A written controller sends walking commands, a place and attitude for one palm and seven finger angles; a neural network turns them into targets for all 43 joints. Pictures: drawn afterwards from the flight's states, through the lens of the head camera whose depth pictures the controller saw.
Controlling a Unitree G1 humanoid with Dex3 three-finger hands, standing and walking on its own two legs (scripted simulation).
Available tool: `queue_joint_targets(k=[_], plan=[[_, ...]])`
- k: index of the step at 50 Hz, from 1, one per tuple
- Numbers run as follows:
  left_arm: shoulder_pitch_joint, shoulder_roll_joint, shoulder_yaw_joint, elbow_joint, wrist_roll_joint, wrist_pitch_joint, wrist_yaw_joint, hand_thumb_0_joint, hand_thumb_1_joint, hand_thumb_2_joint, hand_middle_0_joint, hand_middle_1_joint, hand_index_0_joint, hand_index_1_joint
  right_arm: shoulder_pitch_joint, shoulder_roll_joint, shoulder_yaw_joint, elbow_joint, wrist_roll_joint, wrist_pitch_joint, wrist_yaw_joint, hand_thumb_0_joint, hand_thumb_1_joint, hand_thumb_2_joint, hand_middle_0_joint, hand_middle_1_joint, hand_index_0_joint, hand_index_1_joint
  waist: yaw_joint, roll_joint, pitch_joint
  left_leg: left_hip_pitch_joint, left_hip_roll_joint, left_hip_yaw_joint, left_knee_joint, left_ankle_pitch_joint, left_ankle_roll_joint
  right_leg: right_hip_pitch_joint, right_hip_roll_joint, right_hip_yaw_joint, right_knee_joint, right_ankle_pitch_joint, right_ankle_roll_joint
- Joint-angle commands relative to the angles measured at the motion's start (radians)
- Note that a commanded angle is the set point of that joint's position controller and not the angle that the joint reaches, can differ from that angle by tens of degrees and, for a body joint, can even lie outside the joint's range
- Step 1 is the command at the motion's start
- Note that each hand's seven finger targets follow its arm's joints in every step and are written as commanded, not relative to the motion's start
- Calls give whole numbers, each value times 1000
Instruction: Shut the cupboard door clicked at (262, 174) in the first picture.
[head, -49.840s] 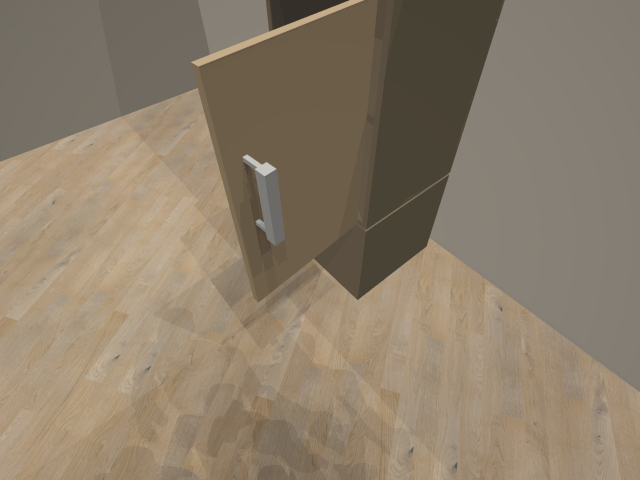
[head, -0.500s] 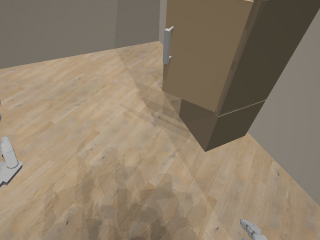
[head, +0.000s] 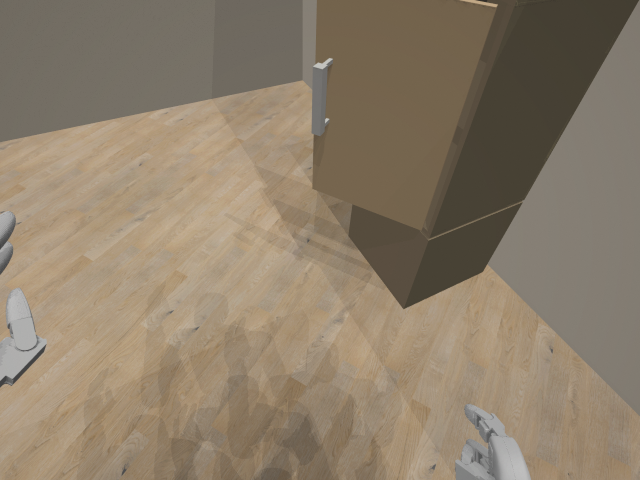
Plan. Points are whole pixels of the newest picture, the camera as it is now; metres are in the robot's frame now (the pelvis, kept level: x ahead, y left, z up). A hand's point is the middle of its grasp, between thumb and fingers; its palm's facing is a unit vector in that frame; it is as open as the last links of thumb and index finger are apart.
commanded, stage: let the arm hang, fingers relaxed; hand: left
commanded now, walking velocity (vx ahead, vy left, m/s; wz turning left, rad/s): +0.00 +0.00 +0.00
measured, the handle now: (323, 97) +0.96 +0.04 -0.01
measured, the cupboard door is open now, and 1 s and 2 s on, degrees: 34 34 34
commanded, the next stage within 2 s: look to check the result in 1.18 s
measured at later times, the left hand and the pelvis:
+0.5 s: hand out of the picture -0.02 +0.20 -0.17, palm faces +0.03 -0.98 -0.19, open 6.9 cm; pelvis -0.03 +0.01 +0.01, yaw +1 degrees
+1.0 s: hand out of the picture -0.06 +0.17 -0.17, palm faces +0.03 -0.99 -0.14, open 7.3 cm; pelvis -0.03 +0.03 +0.01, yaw +0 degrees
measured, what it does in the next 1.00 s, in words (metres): stands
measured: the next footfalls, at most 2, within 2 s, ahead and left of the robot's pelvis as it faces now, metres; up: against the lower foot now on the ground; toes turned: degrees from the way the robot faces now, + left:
none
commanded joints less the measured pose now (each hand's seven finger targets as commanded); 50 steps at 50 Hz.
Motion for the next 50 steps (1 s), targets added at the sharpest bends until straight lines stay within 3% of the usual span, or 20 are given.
queue_joint_targets(k=[1,3,4,5,7,8,11,13,16,17,18,19,21,28,33,46,50], plan=[[-39,164,132,-172,-3,-54,30,0,900,900,-200,-300,-200,-300,-55,-125,-54,-140,0,-45,-16,0,-900,-900,200,300,200,300,-5,60,-104,51,73,-80,-65,277,8,37,-95,105,-57,437,5],[-51,171,136,-170,-1,-53,31,0,900,900,-200,-300,-200,-300,-59,-131,-55,-140,-1,-48,-17,0,-900,-900,200,300,200,300,-3,69,-93,37,72,-89,-80,245,8,33,-96,102,-67,391,4],[-118,-7,-324,544,64,99,-118,0,900,900,-200,-300,-200,-300,-148,-317,-88,6,1,-110,77,0,-900,-900,200,300,200,300,-19,72,10,-15,83,-80,51,387,9,-78,-170,34,46,535,-9],[-127,-23,-306,583,61,168,-143,0,900,900,-200,-300,-200,-300,-67,-284,-100,27,-12,-71,80,0,-900,-900,200,300,200,300,-11,69,-71,45,87,-75,22,316,3,-96,-159,97,5,441,-16],[-192,-54,-329,679,63,176,-158,0,900,900,-200,-300,-200,-300,-34,-243,-70,41,-25,-33,78,0,-900,-900,200,300,200,300,4,-6,-45,-21,93,-112,-19,196,26,-99,-133,61,3,253,-7],[-226,-44,-338,742,67,173,-160,0,900,900,-200,-300,-200,-300,-29,-239,-66,48,-32,-21,76,0,-900,-900,200,300,200,300,5,-101,-41,-17,88,-125,-20,206,27,-92,-129,69,-2,255,-13],[-286,-36,-359,932,65,171,-152,0,900,900,-200,-300,-200,-300,-17,-230,-53,91,-44,4,73,0,-900,-900,200,300,200,300,-3,-194,-37,38,60,-130,-25,258,23,-72,-154,102,-21,317,-28],[-300,-39,-375,1061,63,177,-142,0,900,900,-200,-300,-200,-300,3,-212,-42,138,-49,22,72,0,-900,-900,200,300,200,300,-4,-140,-40,70,56,-125,-58,301,17,-41,-147,98,-25,315,-21],[-301,-61,-387,1236,58,179,-136,0,900,900,-200,-300,-200,-300,2,-185,-31,228,-48,28,68,0,-900,-900,200,300,200,300,5,40,-13,76,60,-131,-133,240,17,-13,-123,97,-72,157,-10],[-291,-68,-388,1291,57,178,-136,0,900,900,-200,-300,-200,-300,2,-173,-29,258,-46,30,65,0,-900,-900,200,300,200,300,7,67,4,75,57,-129,-152,187,16,-14,-119,105,-96,127,-12],[-284,-67,-387,1333,58,176,-135,0,900,900,-200,-300,-200,-300,13,-171,-29,279,-44,33,63,0,-900,-900,200,300,200,300,7,56,24,69,53,-135,-159,147,14,-12,-116,105,-119,105,-14],[-264,-108,-376,1365,62,173,-134,0,900,900,-200,-300,-200,-300,24,-146,-34,304,-48,33,59,0,-900,-900,200,300,200,300,8,92,20,72,52,-128,-170,116,16,-7,-119,103,-139,109,-20],[-251,-117,-377,1424,59,172,-134,0,900,900,-200,-300,-200,-300,49,-128,-37,347,-47,34,54,0,-900,-900,200,300,200,300,7,147,17,79,50,-127,-184,84,15,11,-118,103,-157,120,-26],[-213,-147,-393,1570,56,165,-130,0,900,900,-200,-300,-200,-300,144,-102,-43,457,-35,31,39,0,-900,-900,200,300,200,300,2,24,76,109,66,-128,-215,94,23,-8,-113,87,-192,127,-23],[-177,-176,-399,1623,57,168,-124,0,900,900,-200,-300,-200,-300,186,-78,-45,499,-33,34,35,0,-900,-900,200,300,200,300,-2,-16,104,111,68,-120,-237,40,27,-36,-108,86,-194,87,-18],[-134,-232,-394,1645,66,172,-115,0,900,900,-200,-300,-200,-300,215,-37,-51,525,-37,28,31,0,-900,-900,200,300,200,300,2,16,158,55,74,-143,-298,-79,34,-68,-91,77,-150,75,-6],[-135,-234,-393,1639,67,168,-115,0,900,900,-200,-300,-200,-300,210,-35,-54,520,-37,25,32,0,-900,-900,200,300,200,300,0,20,148,66,67,-135,-285,-51,34,-70,-96,80,-156,87,-7]])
